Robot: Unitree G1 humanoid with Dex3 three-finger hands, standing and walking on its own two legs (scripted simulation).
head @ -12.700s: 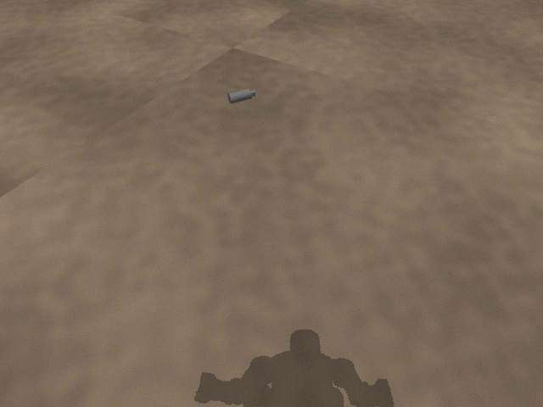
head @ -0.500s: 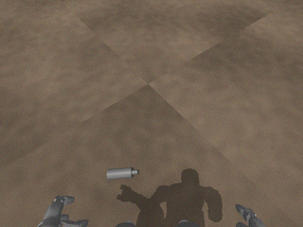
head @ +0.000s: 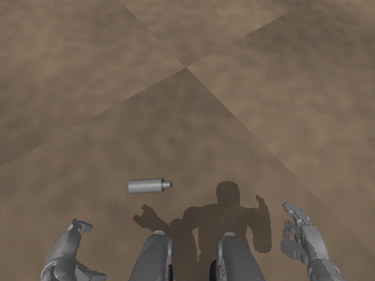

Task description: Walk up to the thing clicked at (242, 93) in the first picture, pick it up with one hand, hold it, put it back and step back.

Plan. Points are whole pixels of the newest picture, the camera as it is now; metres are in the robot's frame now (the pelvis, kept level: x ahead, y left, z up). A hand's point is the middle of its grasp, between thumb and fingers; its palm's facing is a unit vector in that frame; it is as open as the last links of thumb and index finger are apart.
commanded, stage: rise first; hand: left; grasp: from above
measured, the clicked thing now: (149, 185) +0.47 +0.19 -0.61
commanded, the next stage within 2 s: none
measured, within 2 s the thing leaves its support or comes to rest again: neither
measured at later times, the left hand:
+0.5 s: hand (114, 210) +0.31 +0.26 -0.34, palm faces -0.47 -0.26 -0.84, open 13.9 cm
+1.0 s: hand (123, 196) +0.38 +0.26 -0.44, palm faces -0.47 -0.03 -0.88, open 14.1 cm
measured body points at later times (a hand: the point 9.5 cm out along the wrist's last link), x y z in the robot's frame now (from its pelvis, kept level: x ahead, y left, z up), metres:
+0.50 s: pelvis -0.07 -0.01 -0.20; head +0.14 +0.00 +0.20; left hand +0.33 +0.27 -0.29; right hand +0.05 -0.29 -0.33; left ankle +0.01 +0.10 -0.61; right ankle +0.02 -0.12 -0.61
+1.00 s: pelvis -0.07 +0.00 -0.27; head +0.16 +0.04 +0.11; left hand +0.40 +0.26 -0.39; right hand -0.02 -0.28 -0.39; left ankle +0.01 +0.10 -0.61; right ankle +0.02 -0.12 -0.61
